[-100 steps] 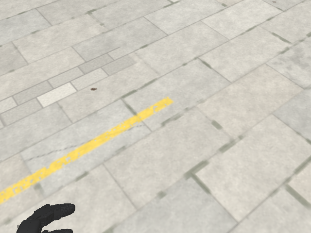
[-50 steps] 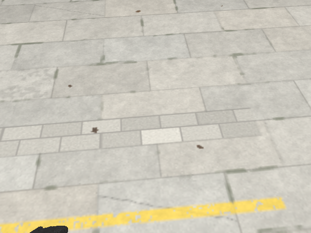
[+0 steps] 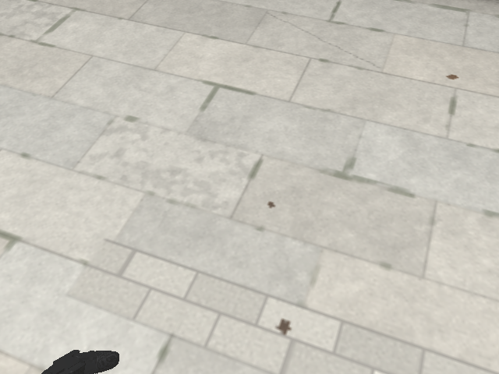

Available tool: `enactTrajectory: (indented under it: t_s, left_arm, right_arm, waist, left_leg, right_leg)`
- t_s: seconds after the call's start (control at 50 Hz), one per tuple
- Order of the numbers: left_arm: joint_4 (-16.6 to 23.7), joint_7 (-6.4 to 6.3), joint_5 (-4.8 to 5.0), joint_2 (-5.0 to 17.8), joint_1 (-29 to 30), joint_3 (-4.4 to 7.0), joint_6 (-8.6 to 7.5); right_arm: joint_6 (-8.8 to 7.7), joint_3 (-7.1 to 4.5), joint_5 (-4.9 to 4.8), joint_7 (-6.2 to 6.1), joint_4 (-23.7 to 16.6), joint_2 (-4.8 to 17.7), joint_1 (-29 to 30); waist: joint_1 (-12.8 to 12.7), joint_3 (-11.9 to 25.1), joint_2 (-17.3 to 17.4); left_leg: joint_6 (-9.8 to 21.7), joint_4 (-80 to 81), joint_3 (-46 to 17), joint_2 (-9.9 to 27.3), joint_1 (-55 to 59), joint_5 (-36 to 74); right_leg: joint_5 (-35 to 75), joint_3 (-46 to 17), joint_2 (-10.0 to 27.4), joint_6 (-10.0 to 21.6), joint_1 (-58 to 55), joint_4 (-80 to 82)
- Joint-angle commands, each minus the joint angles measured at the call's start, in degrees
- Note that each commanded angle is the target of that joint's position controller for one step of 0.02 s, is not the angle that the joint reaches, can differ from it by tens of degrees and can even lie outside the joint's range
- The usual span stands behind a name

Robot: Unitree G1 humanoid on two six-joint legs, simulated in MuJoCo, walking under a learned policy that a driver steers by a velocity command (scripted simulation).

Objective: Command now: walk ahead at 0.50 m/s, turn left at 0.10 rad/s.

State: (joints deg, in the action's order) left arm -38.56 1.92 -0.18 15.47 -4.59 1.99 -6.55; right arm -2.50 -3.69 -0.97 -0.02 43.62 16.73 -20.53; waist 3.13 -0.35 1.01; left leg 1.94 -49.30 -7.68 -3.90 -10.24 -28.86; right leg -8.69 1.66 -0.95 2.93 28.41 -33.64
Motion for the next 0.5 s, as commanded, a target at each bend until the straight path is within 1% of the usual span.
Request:
enactTrajectory:
  t_s: [0.02,0.04,0.06,0.08,0.1,0.12,0.16,0.18,0.22,0.26,0.28,0.32,0.36,0.4,0.42,0.44,0.46,0.48,0.5]
  left_arm:
    - [-0.50,-0.59,0.85,8.59,-16.79,3.09,0.53]
    - [0.11,-0.79,0.01,8.09,-13.19,2.68,0.91]
    - [0.12,-0.71,-0.41,7.11,-11.17,2.27,1.01]
    - [0.20,-0.72,-0.84,6.16,-10.18,1.85,0.76]
    - [0.01,-0.64,-0.68,5.56,-9.83,1.69,0.56]
    - [-0.42,-0.63,-0.32,5.60,-9.95,1.68,0.36]
    - [-1.41,-0.81,0.32,7.03,-10.93,2.02,0.29]
    - [-1.88,-1.08,0.41,7.80,-11.53,2.30,0.53]
    - [-2.73,-1.58,0.79,8.57,-12.76,2.63,1.08]
    - [-3.63,-1.91,1.24,9.13,-14.43,2.84,1.53]
    - [-4.10,-2.00,1.41,9.38,-15.49,2.93,1.75]
    - [-5.02,-2.11,1.65,9.60,-17.99,3.05,2.30]
    - [-5.43,-2.35,1.78,9.68,-19.33,3.19,2.96]
    - [-5.36,-2.75,1.73,10.41,-19.03,3.59,3.52]
    - [-5.19,-2.88,1.71,10.53,-18.22,3.71,3.77]
    - [-4.81,-2.89,1.52,9.45,-17.67,3.38,3.80]
    - [-3.33,-2.71,0.89,6.79,-15.96,2.40,3.53]
    - [-1.84,-2.68,0.68,1.78,-21.83,0.96,2.69]
    - [-1.18,-2.63,2.05,4.30,-22.60,1.19,2.14]
  right_arm:
    - [-2.05,-1.06,-1.16,0.15,-6.14,7.77,1.95]
    - [-2.10,-0.75,-0.54,-0.08,-7.29,6.92,6.04]
    - [-2.12,-0.81,0.37,-0.16,-7.89,6.16,7.78]
    - [-1.93,-0.94,0.54,-0.11,-7.79,5.43,6.75]
    - [-1.64,-0.86,0.40,-0.08,-7.35,4.63,5.35]
    - [-1.37,-0.73,0.39,-0.11,-6.90,3.84,4.47]
    - [-1.23,-0.45,1.14,-0.34,-7.76,2.96,6.83]
    - [-1.37,-0.23,1.33,-0.40,-8.37,2.49,8.85]
    - [-1.81,0.27,1.38,-0.24,-9.03,1.42,12.71]
    - [-2.29,0.58,1.13,0.15,-9.51,0.81,16.60]
    - [-2.53,0.63,0.95,0.40,-9.73,0.82,18.39]
    - [-3.06,0.58,0.54,0.98,-10.53,1.16,21.98]
    - [-3.69,0.30,0.18,1.56,-11.41,1.95,24.38]
    - [-4.29,-0.35,0.04,1.83,-11.37,3.50,23.23]
    - [-4.53,-0.79,0.04,1.75,-10.65,4.24,20.42]
    - [-4.68,-1.77,0.39,1.35,-9.10,5.98,14.71]
    - [-4.85,-2.83,1.46,0.75,-7.95,8.98,5.57]
    - [-4.06,-4.06,2.01,0.27,-6.86,13.85,-1.66]
    - [-3.45,-3.54,1.18,0.50,-5.85,11.24,-3.30]
  waist:
    - [-9.30,11.06,-8.90]
    - [-7.90,6.63,-4.09]
    - [-6.50,3.10,-3.21]
    - [-4.65,2.52,-4.78]
    - [-3.70,2.57,-5.93]
    - [-3.12,2.65,-6.22]
    - [-2.97,1.41,-5.21]
    - [-3.31,0.90,-4.44]
    - [-4.37,0.31,-4.06]
    - [-5.72,-0.27,-4.47]
    - [-6.43,-0.52,-4.58]
    - [-7.81,-0.99,-4.83]
    - [-8.16,-1.28,-5.49]
    - [-6.64,-0.71,-6.73]
    - [-4.69,0.33,-7.23]
    - [-1.83,3.59,-6.89]
    - [2.76,10.89,-4.22]
    - [2.41,20.36,9.22]
    - [2.53,22.35,16.23]
  left_leg:
    - [-0.42,-27.66,-1.08,3.16,-36.53,2.15]
    - [-0.30,-25.48,1.31,5.83,-35.22,6.91]
    - [-0.42,-21.86,1.87,7.46,-33.78,9.76]
    - [-0.47,-19.39,1.79,8.95,-30.41,11.77]
    - [-0.76,-17.55,2.19,9.30,-28.42,12.52]
    - [-1.11,-15.89,2.77,9.51,-27.82,12.80]
    - [-2.28,-10.83,3.80,9.86,-28.89,14.82]
    - [-2.93,-7.17,4.03,9.90,-29.57,17.19]
    - [-3.77,1.19,4.34,9.24,-28.35,23.58]
    - [-4.37,8.92,4.75,7.83,-25.34,29.06]
    - [-4.59,11.86,5.05,7.03,-23.85,30.82]
    - [-4.66,15.62,5.19,5.79,-22.13,31.99]
    - [-4.04,18.98,4.69,4.93,-21.05,30.17]
    - [-2.82,21.83,4.34,4.47,-17.22,26.72]
    - [-1.81,23.69,5.03,4.08,-12.59,25.86]
    - [-0.12,25.10,5.55,4.15,-3.39,25.55]
    - [3.43,22.49,-0.49,11.33,11.49,25.89]
    - [10.87,22.19,-19.61,25.38,33.56,23.21]
    - [14.33,28.91,-34.33,29.31,34.26,10.31]
  right_leg:
    - [-18.55,-37.39,21.14,12.33,-41.63,16.51]
    - [-12.88,-31.15,18.91,10.95,-33.79,17.20]
    - [-7.07,-26.95,16.91,10.90,-27.50,18.57]
    - [-2.81,-23.76,15.14,10.36,-23.64,19.87]
    - [-0.33,-21.51,13.89,10.35,-21.91,21.06]
    - [2.16,-19.51,13.36,10.67,-20.97,21.89]
    - [7.94,-17.38,12.92,11.59,-19.43,23.23]
    - [9.84,-16.35,12.63,11.71,-19.40,23.73]
    - [11.19,-13.67,11.05,10.73,-19.06,23.94]
    - [10.97,-11.82,9.73,9.68,-18.36,23.38]
    - [10.60,-11.64,9.53,9.39,-18.29,22.82]
    - [9.19,-13.07,10.26,9.33,-19.33,21.26]
    - [7.71,-15.70,11.36,9.02,-21.56,18.86]
    - [7.15,-18.53,12.35,7.95,-22.96,15.88]
    - [8.84,-18.73,11.91,7.12,-22.42,13.34]
    - [13.08,-17.40,9.36,5.61,-20.34,7.73]
    - [9.38,-14.89,5.96,3.45,-12.97,-5.53]
    - [-12.73,-7.53,-1.73,-0.70,6.43,-25.73]
    - [-25.55,-9.20,-0.89,-1.66,16.26,-36.38]
